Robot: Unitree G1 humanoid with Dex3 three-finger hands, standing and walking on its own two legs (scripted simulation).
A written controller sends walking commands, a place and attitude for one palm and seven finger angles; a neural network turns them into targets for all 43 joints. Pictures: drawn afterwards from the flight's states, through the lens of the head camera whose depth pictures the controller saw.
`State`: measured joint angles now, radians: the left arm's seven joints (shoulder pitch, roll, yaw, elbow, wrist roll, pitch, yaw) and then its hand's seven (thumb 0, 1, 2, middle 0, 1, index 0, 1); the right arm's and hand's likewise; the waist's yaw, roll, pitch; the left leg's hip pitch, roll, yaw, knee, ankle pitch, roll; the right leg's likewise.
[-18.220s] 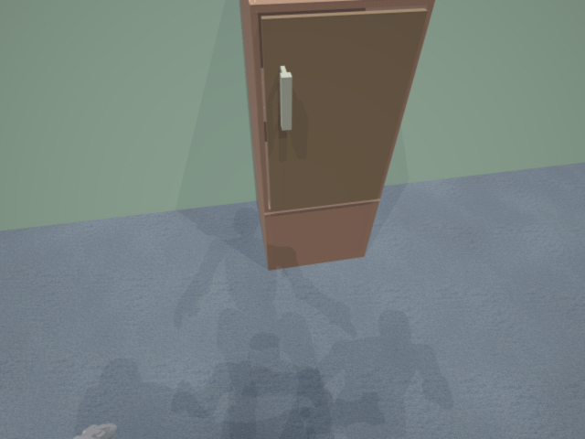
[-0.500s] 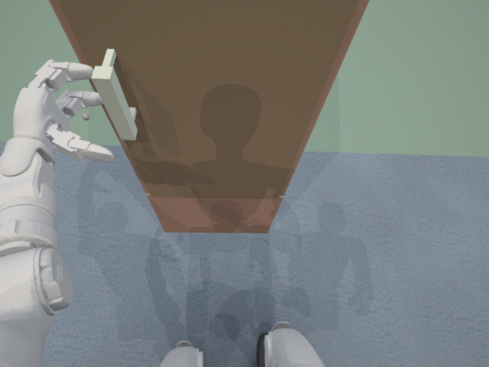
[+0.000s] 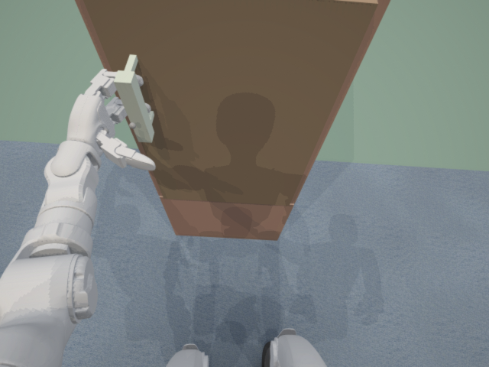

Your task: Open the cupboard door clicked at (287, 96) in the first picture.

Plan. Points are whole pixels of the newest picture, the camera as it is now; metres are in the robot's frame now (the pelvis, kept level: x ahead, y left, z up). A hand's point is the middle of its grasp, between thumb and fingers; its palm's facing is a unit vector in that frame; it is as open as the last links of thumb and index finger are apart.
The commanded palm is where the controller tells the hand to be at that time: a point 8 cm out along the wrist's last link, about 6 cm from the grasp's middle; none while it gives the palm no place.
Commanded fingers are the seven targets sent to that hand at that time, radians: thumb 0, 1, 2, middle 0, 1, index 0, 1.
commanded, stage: slide the fingers in behind the handle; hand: left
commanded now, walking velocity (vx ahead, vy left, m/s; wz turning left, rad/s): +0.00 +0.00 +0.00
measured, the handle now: (139, 101) +0.53 +0.16 +0.08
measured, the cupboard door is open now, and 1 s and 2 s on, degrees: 0 0 9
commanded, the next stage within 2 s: close the thumb around the handle in 0.72 s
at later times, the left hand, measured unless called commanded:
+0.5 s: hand (148, 124) +0.47 +0.14 +0.09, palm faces -0.07 -1.00 -0.03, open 14.2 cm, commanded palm +0.45 +0.19 +0.09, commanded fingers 0.00 -0.50 0.30 -0.30 -1.20 -0.30 -1.20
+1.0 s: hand (143, 127) +0.47 +0.15 +0.09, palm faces -0.08 -1.00 -0.02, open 13.2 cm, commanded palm +0.45 +0.20 +0.09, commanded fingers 0.00 0.06 0.54 -0.34 -1.26 -0.34 -1.26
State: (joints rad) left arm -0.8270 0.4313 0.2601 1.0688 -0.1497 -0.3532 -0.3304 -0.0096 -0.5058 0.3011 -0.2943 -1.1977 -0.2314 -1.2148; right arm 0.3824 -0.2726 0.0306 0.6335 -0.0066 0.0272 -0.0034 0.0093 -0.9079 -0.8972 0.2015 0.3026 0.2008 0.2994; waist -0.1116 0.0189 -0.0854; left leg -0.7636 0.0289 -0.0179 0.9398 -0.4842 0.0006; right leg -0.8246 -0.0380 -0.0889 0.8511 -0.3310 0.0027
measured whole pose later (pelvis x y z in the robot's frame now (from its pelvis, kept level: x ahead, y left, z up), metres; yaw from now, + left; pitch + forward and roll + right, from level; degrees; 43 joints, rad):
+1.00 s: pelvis -0.01 -0.01 +0.00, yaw -2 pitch +16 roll -1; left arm -0.77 0.39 0.33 1.06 -0.14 -0.39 -0.28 -0.01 -0.37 0.36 -0.31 -1.21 -0.31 -1.21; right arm 0.37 -0.27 0.03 0.60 0.01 0.02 -0.02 0.01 -0.91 -0.90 0.20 0.30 0.20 0.30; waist -0.12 0.02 -0.08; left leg -0.72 0.03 0.03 0.91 -0.47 0.00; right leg -0.81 -0.03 -0.04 0.85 -0.31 0.00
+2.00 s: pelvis +0.01 -0.01 +0.01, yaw -3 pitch +15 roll +0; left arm -0.41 0.27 0.28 0.64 -0.20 -0.33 -0.23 0.00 0.70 0.74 -0.37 -1.35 -0.35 -1.35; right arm 0.38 -0.26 0.01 0.54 0.02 0.02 0.01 0.01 -0.91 -0.90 0.20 0.30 0.20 0.30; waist -0.09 0.03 -0.12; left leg -0.62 0.04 0.05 0.83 -0.47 0.00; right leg -0.74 -0.01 -0.02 0.80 -0.32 0.00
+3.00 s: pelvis +0.01 -0.05 +0.01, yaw +2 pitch +7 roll +1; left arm 0.32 -0.07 -0.23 -0.14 0.07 -0.18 0.45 0.01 0.28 0.63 -0.33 -1.26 -0.34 -1.26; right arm 0.23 -0.21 0.00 0.52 -0.06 -0.03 -0.01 0.02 -0.91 -0.90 0.20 0.30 0.20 0.30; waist 0.00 0.05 -0.08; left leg -0.49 0.04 -0.05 0.84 -0.47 -0.05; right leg -0.59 -0.03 -0.11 0.86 -0.39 -0.06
